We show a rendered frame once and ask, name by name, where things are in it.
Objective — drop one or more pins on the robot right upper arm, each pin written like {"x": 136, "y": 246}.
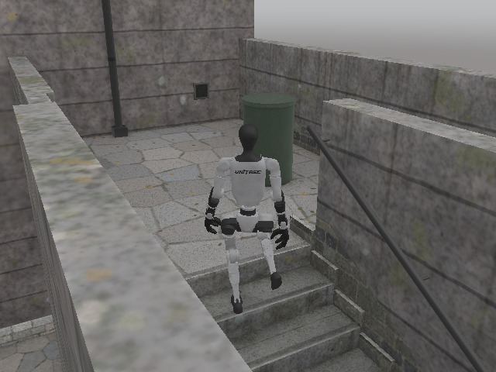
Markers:
{"x": 275, "y": 179}

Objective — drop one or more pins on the robot right forearm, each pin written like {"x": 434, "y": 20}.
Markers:
{"x": 281, "y": 212}

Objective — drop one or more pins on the robot torso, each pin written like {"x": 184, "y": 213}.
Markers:
{"x": 248, "y": 184}

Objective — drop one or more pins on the left robot hand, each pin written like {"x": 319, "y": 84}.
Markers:
{"x": 215, "y": 222}

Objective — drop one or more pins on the robot left forearm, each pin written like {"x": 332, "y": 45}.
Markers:
{"x": 212, "y": 206}

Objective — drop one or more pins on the left robot shin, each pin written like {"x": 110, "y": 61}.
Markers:
{"x": 233, "y": 270}

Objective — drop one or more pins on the robot left upper arm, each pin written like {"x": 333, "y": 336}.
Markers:
{"x": 220, "y": 176}

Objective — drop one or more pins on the right robot hand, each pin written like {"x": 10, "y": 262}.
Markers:
{"x": 284, "y": 237}

